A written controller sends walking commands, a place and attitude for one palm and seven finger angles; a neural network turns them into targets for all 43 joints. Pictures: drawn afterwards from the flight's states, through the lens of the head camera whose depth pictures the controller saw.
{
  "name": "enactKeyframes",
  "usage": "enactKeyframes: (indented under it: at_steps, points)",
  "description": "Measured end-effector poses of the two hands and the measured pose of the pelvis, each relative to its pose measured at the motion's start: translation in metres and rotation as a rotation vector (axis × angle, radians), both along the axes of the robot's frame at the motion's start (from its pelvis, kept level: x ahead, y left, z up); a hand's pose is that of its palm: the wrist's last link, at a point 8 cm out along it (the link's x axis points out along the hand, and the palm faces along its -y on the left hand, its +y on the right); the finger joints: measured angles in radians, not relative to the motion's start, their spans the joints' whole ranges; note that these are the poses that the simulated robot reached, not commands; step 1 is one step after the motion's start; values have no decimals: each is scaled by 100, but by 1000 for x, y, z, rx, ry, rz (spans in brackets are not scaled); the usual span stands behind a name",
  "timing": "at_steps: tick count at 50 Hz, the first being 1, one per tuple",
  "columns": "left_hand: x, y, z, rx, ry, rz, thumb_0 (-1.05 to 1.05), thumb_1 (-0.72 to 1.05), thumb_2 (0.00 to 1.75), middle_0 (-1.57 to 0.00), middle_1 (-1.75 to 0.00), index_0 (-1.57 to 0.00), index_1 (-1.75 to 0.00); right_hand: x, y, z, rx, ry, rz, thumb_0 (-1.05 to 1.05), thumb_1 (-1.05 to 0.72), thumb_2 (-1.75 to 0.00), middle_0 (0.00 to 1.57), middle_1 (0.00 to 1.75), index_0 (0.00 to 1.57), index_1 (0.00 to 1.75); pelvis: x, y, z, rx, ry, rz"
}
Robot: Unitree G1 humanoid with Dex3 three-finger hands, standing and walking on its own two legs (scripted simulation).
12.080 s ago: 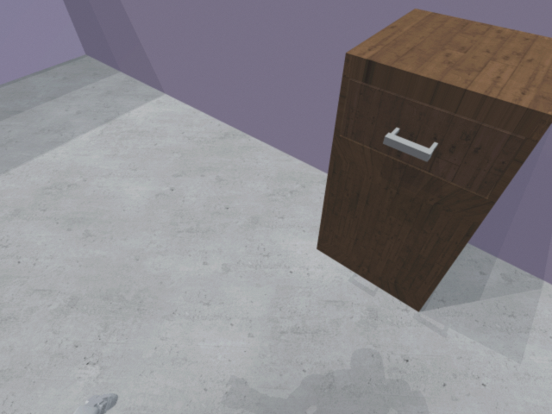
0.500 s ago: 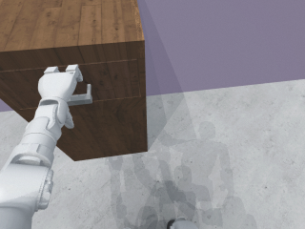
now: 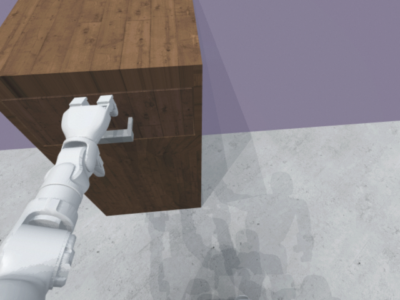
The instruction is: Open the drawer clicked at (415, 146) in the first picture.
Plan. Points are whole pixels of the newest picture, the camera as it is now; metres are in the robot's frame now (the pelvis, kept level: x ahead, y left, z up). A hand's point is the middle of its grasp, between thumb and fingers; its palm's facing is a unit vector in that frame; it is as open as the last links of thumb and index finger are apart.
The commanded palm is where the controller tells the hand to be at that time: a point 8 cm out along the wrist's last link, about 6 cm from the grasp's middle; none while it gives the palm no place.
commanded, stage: move the hooked fingers above the handle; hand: left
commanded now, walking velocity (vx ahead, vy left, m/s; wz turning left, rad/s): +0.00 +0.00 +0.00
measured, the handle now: (109, 129) +0.51 +0.24 -0.03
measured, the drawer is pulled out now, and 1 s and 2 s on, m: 0.00 0.00 0.00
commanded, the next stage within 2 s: lower the fingers behind the handle in 0.26 s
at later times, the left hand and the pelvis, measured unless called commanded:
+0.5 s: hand (101, 138) +0.45 +0.23 +0.02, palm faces -0.06 -0.03 -1.00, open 13.8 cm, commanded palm +0.43 +0.23 +0.08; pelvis +0.00 -0.01 +0.00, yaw -1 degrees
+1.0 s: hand (105, 150) +0.44 +0.23 -0.01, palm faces -0.05 -0.01 -1.00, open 13.8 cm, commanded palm +0.42 +0.23 +0.04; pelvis -0.02 -0.01 -0.01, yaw +0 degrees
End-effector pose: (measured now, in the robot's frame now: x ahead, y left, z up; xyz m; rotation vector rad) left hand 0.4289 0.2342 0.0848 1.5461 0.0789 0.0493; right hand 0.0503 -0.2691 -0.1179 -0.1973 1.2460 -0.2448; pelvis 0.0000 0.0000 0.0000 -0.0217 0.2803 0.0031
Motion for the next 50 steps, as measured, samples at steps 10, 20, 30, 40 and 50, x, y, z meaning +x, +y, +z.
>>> enactKeyframes:
  at_steps: [10, 20, 30, 40, 50]
  points:
    - [11, -7, -1, -3, 18, 25, 0, -49, 30, -32, -120, -32, -120, 5, -6, 0, -4, -17, -1, 0, -90, -90, 20, 30, 20, 30, 1, -7, 0, 8, 13, -10]
    - [8, -5, -3, 5, 41, 26, 0, -49, 30, -32, -120, -32, -120, -15, -11, -3, 3, 48, -32, 0, -90, -90, 20, 30, 20, 30, 5, -11, 1, 10, 13, -17]
    - [-3, -7, -15, -10, 29, 3, 0, -49, 30, -32, -120, -32, -120, -17, -16, -4, -8, 52, -31, 0, -90, -90, 20, 30, 20, 30, 3, -13, -1, 12, 22, -17]
    - [-12, -7, -24, -1, 6, 15, 0, -49, 30, -32, -120, -32, -120, -13, -14, -10, -3, 27, -12, 0, -90, -90, 20, 30, 20, 30, -6, -12, -6, 12, 32, -11]
    - [-11, -9, -36, 17, 28, 21, 0, -49, 30, -33, -121, -32, -120, -28, -10, -14, -6, 35, -15, 0, -90, -90, 20, 30, 20, 30, -15, -9, -12, 10, 47, -8]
